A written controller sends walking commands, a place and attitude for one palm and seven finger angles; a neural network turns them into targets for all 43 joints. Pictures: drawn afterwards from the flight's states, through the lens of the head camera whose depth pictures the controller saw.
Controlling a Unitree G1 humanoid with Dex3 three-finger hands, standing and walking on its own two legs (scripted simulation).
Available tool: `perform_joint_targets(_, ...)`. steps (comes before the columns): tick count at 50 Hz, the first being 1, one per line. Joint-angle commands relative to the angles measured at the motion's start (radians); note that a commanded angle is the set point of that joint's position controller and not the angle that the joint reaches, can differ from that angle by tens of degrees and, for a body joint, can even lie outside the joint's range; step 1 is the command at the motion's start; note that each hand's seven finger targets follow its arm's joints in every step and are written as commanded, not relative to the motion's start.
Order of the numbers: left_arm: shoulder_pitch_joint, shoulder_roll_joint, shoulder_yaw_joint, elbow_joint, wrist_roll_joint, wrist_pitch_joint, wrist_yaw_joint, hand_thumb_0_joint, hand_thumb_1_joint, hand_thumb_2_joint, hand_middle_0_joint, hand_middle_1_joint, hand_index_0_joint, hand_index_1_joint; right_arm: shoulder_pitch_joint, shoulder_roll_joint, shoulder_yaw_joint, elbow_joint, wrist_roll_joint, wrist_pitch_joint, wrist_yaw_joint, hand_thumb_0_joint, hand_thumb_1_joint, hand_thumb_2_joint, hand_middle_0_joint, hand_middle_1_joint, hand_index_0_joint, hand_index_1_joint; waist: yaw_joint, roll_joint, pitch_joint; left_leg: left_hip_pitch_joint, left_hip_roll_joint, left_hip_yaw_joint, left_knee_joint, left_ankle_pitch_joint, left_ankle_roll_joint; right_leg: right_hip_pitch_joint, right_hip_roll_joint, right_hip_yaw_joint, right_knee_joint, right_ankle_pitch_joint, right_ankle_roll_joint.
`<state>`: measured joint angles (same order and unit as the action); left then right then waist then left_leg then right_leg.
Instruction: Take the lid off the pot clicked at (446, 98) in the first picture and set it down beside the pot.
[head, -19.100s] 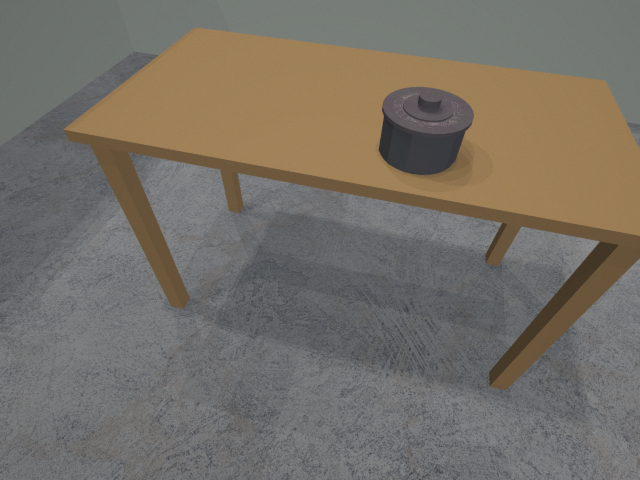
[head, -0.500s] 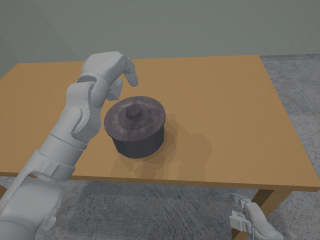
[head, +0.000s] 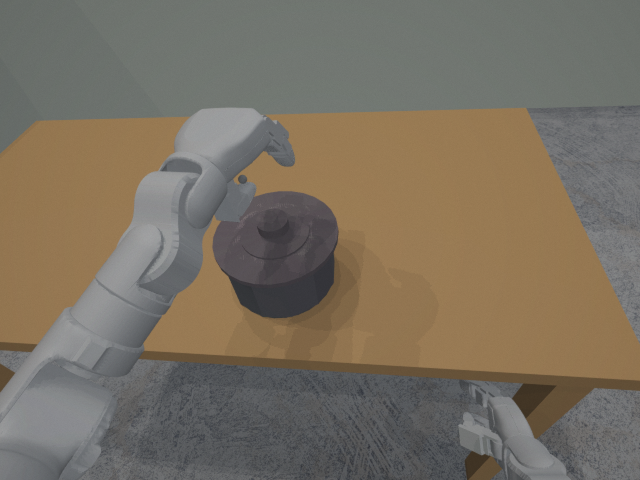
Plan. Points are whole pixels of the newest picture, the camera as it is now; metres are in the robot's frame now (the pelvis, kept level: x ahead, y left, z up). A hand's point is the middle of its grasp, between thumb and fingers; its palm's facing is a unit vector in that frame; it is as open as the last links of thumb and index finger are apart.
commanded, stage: raise the empty hand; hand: left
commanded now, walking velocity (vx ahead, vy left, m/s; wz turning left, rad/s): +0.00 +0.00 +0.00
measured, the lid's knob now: (272, 223) +0.41 +0.10 +0.11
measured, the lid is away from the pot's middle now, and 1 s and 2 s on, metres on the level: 0.01 0.01 0.01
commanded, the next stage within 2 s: draw the hand back to the body in 0.80 s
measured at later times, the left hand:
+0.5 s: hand (248, 177) +0.37 +0.10 +0.22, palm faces +0.03 -0.16 -0.99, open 9.8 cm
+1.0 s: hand (220, 103) +0.39 +0.11 +0.30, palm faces +0.20 -0.11 -0.97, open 9.8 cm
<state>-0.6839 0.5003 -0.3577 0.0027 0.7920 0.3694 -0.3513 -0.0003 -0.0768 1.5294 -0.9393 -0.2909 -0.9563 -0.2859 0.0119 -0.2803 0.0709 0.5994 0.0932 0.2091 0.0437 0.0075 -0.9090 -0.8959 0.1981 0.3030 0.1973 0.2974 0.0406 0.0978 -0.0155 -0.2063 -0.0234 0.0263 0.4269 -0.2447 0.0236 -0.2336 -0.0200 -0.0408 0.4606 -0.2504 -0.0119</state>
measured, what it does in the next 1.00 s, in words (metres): stands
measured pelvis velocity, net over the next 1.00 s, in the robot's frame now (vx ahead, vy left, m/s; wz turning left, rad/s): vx -0.01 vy -0.01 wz -0.01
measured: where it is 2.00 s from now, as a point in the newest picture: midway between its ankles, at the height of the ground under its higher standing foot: outside the picture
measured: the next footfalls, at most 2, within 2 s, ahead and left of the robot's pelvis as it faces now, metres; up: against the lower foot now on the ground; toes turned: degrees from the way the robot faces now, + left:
none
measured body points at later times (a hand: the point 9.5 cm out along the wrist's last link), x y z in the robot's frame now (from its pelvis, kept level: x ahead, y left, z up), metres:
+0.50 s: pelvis -0.01 +0.00 +0.00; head +0.00 -0.04 +0.45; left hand +0.36 +0.11 +0.28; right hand +0.22 -0.19 -0.10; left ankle -0.01 +0.11 -0.74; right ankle -0.01 -0.11 -0.74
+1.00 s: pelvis -0.01 -0.01 +0.00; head -0.01 -0.06 +0.45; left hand +0.37 +0.12 +0.35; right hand +0.21 -0.21 -0.10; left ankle -0.01 +0.11 -0.74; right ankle -0.01 -0.11 -0.74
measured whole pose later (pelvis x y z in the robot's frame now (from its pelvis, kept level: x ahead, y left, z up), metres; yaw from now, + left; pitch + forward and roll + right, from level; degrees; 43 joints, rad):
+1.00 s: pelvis -0.01 -0.01 +0.00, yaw -1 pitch +2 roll +1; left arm -0.85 0.55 -0.25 0.07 0.77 0.40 -0.34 0.00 -0.36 1.66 -0.88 -0.14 -0.88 -0.14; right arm 0.01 -0.29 0.09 0.59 0.10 0.24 0.06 0.01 -0.91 -0.90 0.20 0.30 0.20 0.30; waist 0.05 0.11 -0.05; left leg -0.23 -0.02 0.04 0.42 -0.23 0.01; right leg -0.27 -0.01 -0.03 0.48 -0.24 -0.02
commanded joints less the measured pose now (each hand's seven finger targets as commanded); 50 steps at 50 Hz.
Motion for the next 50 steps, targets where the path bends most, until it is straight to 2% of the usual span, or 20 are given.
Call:
perform_joint_targets(1,-0.307,0.071,0.157,0.03,0.01,0.02,0.044,0.0,-0.272,1.609,-0.877,-0.181,-0.887,-0.181,-0.161,-0.068,-0.014,-0.159,0.007,-0.034,0.01,0.0,-0.9,-0.9,0.2,0.3,0.2,0.3,0.002,-0.155,-0.295,0.046,0.014,-0.016,-0.026,0.318,0.008,0.131,-0.002,0.018,-0.02,0.361,-0.035)
perform_joint_targets(3,-0.252,-0.042,0.071,-0.051,-0.01,0.019,0.026,0.0,-0.316,1.634,-0.869,-0.159,-0.877,-0.159,-0.195,-0.066,-0.025,-0.192,0.014,-0.018,0.025,0.0,-0.9,-0.9,0.2,0.3,0.2,0.3,-0.01,-0.173,-0.273,0.052,0.016,-0.012,-0.019,0.284,0.01,0.101,-0.002,0.007,-0.03,0.336,-0.031)
perform_joint_targets(5,-0.273,-0.056,0.053,-0.148,-0.018,0.017,0.022,0.0,-0.361,1.662,-0.861,-0.136,-0.867,-0.136,-0.227,-0.069,-0.037,-0.212,0.016,-0.01,0.036,0.0,-0.9,-0.9,0.2,0.3,0.2,0.3,-0.027,-0.164,-0.309,0.079,0.018,-0.016,-0.002,0.28,0.02,0.103,0.001,0.01,-0.023,0.33,-0.036)
perform_joint_targets(10,-0.676,0.379,0.338,-0.318,0.048,0.006,0.087,0.0,-0.361,1.662,-0.861,-0.136,-0.867,-0.136,-0.203,-0.084,-0.028,-0.176,-0.01,-0.04,0.003,0.0,-0.9,-0.9,0.2,0.3,0.2,0.3,-0.004,-0.045,-0.469,0.122,0.011,-0.055,0.001,0.334,0.025,0.205,0.006,0.052,0.008,0.381,-0.055)
perform_joint_targets(11,-0.707,0.344,0.305,-0.276,0.065,0.011,0.095,0.0,-0.361,1.662,-0.861,-0.136,-0.867,-0.136,-0.17,-0.06,-0.013,-0.164,-0.011,-0.053,-0.007,0.0,-0.9,-0.9,0.2,0.3,0.2,0.3,0.003,-0.055,-0.498,0.128,0.004,-0.051,-0.016,0.383,0.021,0.233,0.011,0.049,0.013,0.405,-0.053)
perform_joint_targets(16,-0.348,0.091,0.18,0.01,0.001,0.03,0.058,0.0,-0.361,1.662,-0.861,-0.136,-0.867,-0.136,-0.173,-0.063,-0.012,-0.156,0.002,-0.026,0.016,0.0,-0.9,-0.9,0.2,0.3,0.2,0.3,0.013,-0.14,-0.319,0.054,0.02,-0.022,-0.027,0.318,0.004,0.133,-0.002,0.018,-0.016,0.332,-0.044)
perform_joint_targets(20,-0.269,-0.066,0.057,-0.171,-0.033,0.028,0.019,0.0,-0.361,1.662,-0.861,-0.136,-0.867,-0.136,-0.244,-0.065,-0.029,-0.223,0.016,0.005,0.049,0.0,-0.9,-0.9,0.2,0.3,0.2,0.3,-0.017,-0.169,-0.31,0.07,0.023,-0.015,-0.003,0.295,0.016,0.11,-0.001,0.007,-0.018,0.339,-0.038)
perform_joint_targets(22,-0.467,0.03,0.088,-0.298,-0.004,0.024,0.026,0.0,-0.361,1.662,-0.861,-0.136,-0.867,-0.136,-0.248,-0.064,-0.031,-0.224,0.015,0.008,0.044,0.0,-0.9,-0.9,0.2,0.3,0.2,0.3,-0.022,-0.131,-0.362,0.097,0.022,-0.023,-0.004,0.302,0.019,0.12,0.002,0.01,-0.009,0.328,-0.04)
perform_joint_targets(25,-0.689,0.374,0.341,-0.327,0.026,0.017,0.078,0.0,-0.361,1.662,-0.861,-0.136,-0.867,-0.136,-0.222,-0.086,-0.024,-0.19,-0.003,-0.021,0.017,0.0,-0.9,-0.9,0.2,0.3,0.2,0.3,0.0,-0.053,-0.416,0.087,0.018,-0.048,-0.007,0.274,0.022,0.169,0.002,0.045,0.003,0.3,-0.054)
perform_joint_targets(26,-0.736,0.369,0.331,-0.311,0.045,0.016,0.088,0.0,-0.361,1.662,-0.861,-0.136,-0.867,-0.136,-0.183,-0.066,-0.01,-0.183,-0.008,-0.038,0.005,0.0,-0.9,-0.9,0.2,0.3,0.2,0.3,0.011,-0.063,-0.471,0.094,0.006,-0.045,-0.022,0.33,0.021,0.219,0.005,0.049,0.011,0.342,-0.054)
perform_joint_targets(28,-0.666,0.305,0.287,-0.125,0.034,0.032,0.087,0.0,-0.361,1.662,-0.861,-0.136,-0.867,-0.136,-0.176,-0.066,0.0,-0.15,-0.004,-0.032,-0.003,0.0,-0.9,-0.9,0.2,0.3,0.2,0.3,0.008,-0.096,-0.362,0.059,0.017,-0.04,-0.033,0.291,0.006,0.16,-0.002,0.04,-0.009,0.308,-0.054)
perform_joint_targets(32,-0.397,0.145,0.22,-0.02,-0.007,0.031,0.045,0.0,-0.361,1.662,-0.861,-0.136,-0.867,-0.136,-0.185,-0.07,-0.012,-0.181,0.003,-0.01,0.02,0.0,-0.9,-0.9,0.2,0.3,0.2,0.3,0.025,-0.177,-0.32,0.027,0.021,-0.01,-0.03,0.262,0.009,0.146,-0.015,0.033,-0.027,0.298,-0.038)
perform_joint_targets(35,-0.329,-0.011,0.106,-0.142,-0.048,0.03,0.015,0.0,-0.361,1.662,-0.861,-0.136,-0.867,-0.136,-0.234,-0.067,-0.026,-0.231,0.021,0.004,0.045,0.0,-0.9,-0.9,0.2,0.3,0.2,0.3,-0.011,-0.174,-0.319,0.052,0.02,-0.001,-0.005,0.258,0.017,0.122,-0.014,0.023,-0.026,0.316,-0.032)
perform_joint_targets(38,-0.559,0.108,0.147,-0.227,-0.013,0.035,0.026,0.0,-0.361,1.662,-0.861,-0.136,-0.867,-0.136,-0.234,-0.071,-0.023,-0.221,0.021,0.005,0.034,0.0,-0.9,-0.9,0.2,0.3,0.2,0.3,-0.021,-0.144,-0.324,0.06,0.016,-0.01,-0.014,0.219,0.021,0.103,-0.009,0.027,-0.029,0.256,-0.033)
perform_joint_targets(40,-0.727,0.309,0.288,-0.312,-0.008,0.021,0.057,0.0,-0.361,1.662,-0.861,-0.136,-0.867,-0.136,-0.225,-0.086,-0.026,-0.207,0.012,-0.021,0.02,0.0,-0.9,-0.9,0.2,0.3,0.2,0.3,-0.014,-0.082,-0.387,0.083,0.012,-0.028,-0.003,0.226,0.028,0.138,-0.011,0.049,-0.018,0.261,-0.042)
perform_joint_targets(41,-0.787,0.378,0.335,-0.314,0.02,0.022,0.068,0.0,-0.361,1.662,-0.861,-0.136,-0.867,-0.136,-0.195,-0.074,-0.018,-0.203,0.002,-0.04,0.009,0.0,-0.9,-0.9,0.2,0.3,0.2,0.3,0.01,-0.071,-0.476,0.086,-0.002,-0.028,-0.013,0.275,0.027,0.212,-0.01,0.064,-0.006,0.309,-0.043)
perform_joint_targets(42,-0.785,0.416,0.365,-0.251,0.034,0.03,0.073,0.0,-0.361,1.662,-0.861,-0.136,-0.867,-0.136,-0.197,-0.078,-0.016,-0.185,-0.003,-0.045,0.0,0.0,-0.9,-0.9,0.2,0.3,0.2,0.3,0.017,-0.067,-0.457,0.078,0.001,-0.032,-0.008,0.296,0.025,0.212,-0.012,0.07,-0.004,0.345,-0.051)
perform_joint_targets(45,-0.64,0.33,0.323,-0.07,-0.002,0.036,0.061,0.0,-0.361,1.662,-0.861,-0.136,-0.867,-0.136,-0.182,-0.083,-0.009,-0.16,0.005,-0.038,0.003,0.0,-0.9,-0.9,0.2,0.3,0.2,0.3,0.01,-0.09,-0.38,0.047,0.01,-0.021,-0.016,0.263,0.011,0.172,-0.021,0.063,-0.021,0.317,-0.047)
perform_joint_targets(47,-0.441,0.186,0.234,0.088,-0.002,0.051,0.03,0.0,-0.361,1.662,-0.861,-0.136,-0.867,-0.136,-0.167,-0.078,-0.005,-0.166,0.006,-0.014,0.013,0.0,-0.9,-0.9,0.2,0.3,0.2,0.3,0.017,-0.191,-0.265,-0.004,0.024,0.001,-0.034,0.223,0.007,0.118,-0.02,0.043,-0.042,0.269,-0.034)
perform_joint_targets(50,-0.203,0.058,0.172,0.011,-0.046,0.039,-0.006,0.0,-0.361,1.662,-0.861,-0.136,-0.867,-0.136,-0.197,-0.087,-0.019,-0.231,0.027,0.006,0.035,0.0,-0.9,-0.9,0.2,0.3,0.2,0.3,0.008,-0.217,-0.235,-0.009,0.024,0.018,-0.023,0.202,0.013,0.106,-0.016,0.034,-0.046,0.273,-0.022)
